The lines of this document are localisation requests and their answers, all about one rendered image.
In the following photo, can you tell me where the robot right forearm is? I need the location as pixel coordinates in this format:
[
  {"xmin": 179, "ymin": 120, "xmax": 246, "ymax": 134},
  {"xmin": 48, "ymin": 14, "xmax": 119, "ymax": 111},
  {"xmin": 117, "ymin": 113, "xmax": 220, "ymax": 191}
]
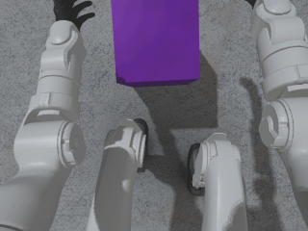
[{"xmin": 249, "ymin": 0, "xmax": 308, "ymax": 102}]

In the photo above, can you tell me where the right robot upper arm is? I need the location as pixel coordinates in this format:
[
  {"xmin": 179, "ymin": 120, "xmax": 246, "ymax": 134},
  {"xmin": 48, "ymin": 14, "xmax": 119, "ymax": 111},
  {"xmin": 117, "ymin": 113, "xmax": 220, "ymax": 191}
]
[{"xmin": 258, "ymin": 96, "xmax": 308, "ymax": 228}]

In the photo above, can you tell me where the carton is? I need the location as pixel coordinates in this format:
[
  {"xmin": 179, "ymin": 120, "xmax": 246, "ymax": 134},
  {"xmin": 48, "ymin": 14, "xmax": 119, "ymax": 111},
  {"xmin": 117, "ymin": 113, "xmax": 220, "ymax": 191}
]
[{"xmin": 111, "ymin": 0, "xmax": 200, "ymax": 88}]

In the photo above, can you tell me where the robot right shin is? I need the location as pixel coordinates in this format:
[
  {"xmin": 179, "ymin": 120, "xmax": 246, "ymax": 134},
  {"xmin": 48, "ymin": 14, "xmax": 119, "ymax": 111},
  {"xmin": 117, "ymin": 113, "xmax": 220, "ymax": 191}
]
[{"xmin": 192, "ymin": 133, "xmax": 242, "ymax": 188}]

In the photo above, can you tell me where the left robot hand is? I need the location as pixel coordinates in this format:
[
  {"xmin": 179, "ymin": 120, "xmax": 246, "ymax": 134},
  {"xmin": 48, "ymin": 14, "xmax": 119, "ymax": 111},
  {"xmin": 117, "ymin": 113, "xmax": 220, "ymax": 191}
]
[{"xmin": 53, "ymin": 0, "xmax": 95, "ymax": 32}]

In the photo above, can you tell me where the robot left thigh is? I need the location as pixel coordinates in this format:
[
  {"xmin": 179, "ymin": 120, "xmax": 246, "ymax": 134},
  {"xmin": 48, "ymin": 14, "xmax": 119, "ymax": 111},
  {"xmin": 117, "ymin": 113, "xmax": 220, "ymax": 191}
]
[{"xmin": 86, "ymin": 125, "xmax": 146, "ymax": 231}]

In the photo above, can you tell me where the right robot hand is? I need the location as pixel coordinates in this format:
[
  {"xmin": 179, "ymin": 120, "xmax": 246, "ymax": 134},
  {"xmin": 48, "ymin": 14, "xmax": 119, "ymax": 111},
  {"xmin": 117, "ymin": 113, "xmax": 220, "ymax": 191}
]
[{"xmin": 244, "ymin": 0, "xmax": 257, "ymax": 10}]

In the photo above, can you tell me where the robot left forearm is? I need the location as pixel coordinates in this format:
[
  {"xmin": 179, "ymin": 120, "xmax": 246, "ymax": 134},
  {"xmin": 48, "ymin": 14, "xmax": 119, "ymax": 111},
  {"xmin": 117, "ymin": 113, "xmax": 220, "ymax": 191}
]
[{"xmin": 13, "ymin": 20, "xmax": 87, "ymax": 162}]

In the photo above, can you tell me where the left robot upper arm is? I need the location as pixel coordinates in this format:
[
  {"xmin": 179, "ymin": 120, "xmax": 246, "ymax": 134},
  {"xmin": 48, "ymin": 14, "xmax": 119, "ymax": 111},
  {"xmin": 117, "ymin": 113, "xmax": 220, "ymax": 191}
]
[{"xmin": 0, "ymin": 120, "xmax": 87, "ymax": 231}]

